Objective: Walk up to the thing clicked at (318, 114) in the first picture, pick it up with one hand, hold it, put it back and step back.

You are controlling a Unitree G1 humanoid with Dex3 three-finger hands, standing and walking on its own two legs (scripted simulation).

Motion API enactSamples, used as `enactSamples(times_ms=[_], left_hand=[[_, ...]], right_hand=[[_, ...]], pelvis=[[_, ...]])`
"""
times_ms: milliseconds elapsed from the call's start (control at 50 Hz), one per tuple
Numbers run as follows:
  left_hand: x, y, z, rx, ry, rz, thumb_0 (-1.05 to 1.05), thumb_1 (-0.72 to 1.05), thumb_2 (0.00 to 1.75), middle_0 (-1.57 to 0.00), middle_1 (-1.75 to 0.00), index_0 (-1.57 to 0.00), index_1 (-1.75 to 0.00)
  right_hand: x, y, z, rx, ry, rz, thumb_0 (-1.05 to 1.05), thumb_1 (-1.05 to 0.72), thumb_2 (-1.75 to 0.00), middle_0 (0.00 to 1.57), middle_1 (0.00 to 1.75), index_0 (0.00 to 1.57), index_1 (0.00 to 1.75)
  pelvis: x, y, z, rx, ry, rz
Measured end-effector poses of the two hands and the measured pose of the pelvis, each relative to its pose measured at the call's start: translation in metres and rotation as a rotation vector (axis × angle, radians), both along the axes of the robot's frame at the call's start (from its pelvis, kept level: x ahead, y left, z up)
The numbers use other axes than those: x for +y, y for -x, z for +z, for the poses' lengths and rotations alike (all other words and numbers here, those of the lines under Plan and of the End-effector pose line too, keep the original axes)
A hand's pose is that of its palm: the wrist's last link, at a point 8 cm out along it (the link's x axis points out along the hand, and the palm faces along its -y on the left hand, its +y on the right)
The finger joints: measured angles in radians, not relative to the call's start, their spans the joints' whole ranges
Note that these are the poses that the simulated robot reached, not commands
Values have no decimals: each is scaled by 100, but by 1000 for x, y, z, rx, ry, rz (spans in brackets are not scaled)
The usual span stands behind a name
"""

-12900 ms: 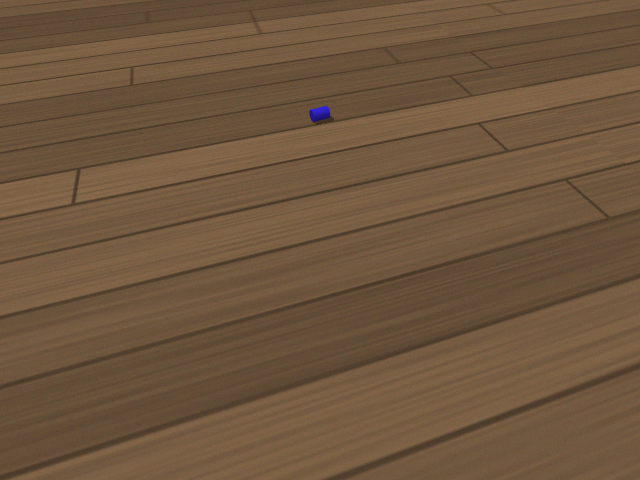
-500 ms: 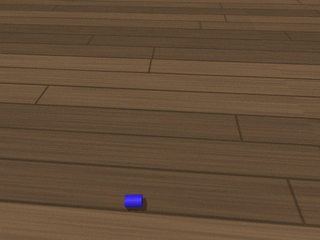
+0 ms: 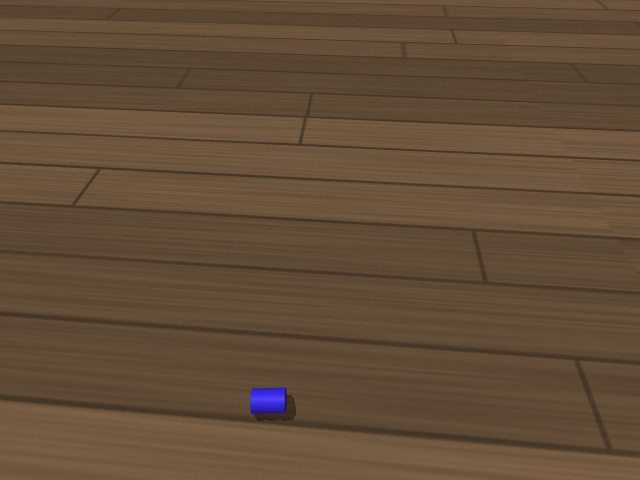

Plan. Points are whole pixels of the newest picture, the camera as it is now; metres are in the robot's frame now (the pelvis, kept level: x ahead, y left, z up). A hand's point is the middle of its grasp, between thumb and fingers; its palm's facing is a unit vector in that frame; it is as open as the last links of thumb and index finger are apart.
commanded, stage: stand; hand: left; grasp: from above
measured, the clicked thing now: (268, 400) +0.45 +0.20 -0.75
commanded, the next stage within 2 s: rise first in 0.56 s
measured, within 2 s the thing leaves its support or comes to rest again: neither
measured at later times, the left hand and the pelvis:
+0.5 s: hand out of the picture +0.07 +0.26 -0.16, palm faces -0.02 -0.94 -0.34, open 7.4 cm; pelvis +0.00 +0.01 +0.00, yaw +0 degrees
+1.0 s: hand (163, 476) +0.15 +0.26 -0.18, palm faces -0.05 -0.93 -0.36, open 10.5 cm; pelvis -0.01 +0.00 -0.03, yaw -1 degrees
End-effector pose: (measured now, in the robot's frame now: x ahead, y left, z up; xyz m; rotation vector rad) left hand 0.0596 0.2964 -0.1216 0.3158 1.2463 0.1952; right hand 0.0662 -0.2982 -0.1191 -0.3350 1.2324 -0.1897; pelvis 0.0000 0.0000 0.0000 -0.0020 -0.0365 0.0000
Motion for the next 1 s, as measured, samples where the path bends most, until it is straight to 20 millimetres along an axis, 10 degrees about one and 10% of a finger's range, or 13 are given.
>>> enactSamples(times_ms=[720, 880, 1000], left_hand=[[6, -11, 0, -53, 0, 27, 1, 89, 90, -21, -32, -20, -32], [5, -78, -14, -163, 11, -8, 1, 57, 87, -22, -59, -21, -59], [2, -87, -18, -122, -20, -69, 1, 17, 86, -23, -76, -22, -76]], right_hand=[[11, -11, 2, -55, 1, 1, 1, -91, -90, 21, 30, 21, 30], [35, -18, -8, -178, -46, 6, 1, -91, -90, 20, 30, 21, 30], [44, -19, -14, -220, -79, -25, 1, -90, -90, 21, 30, 21, 30]], pelvis=[[7, -2, -2, 28, 1, 8], [2, 13, -21, 150, 10, -1], [2, 9, -30, 188, 16, -9]])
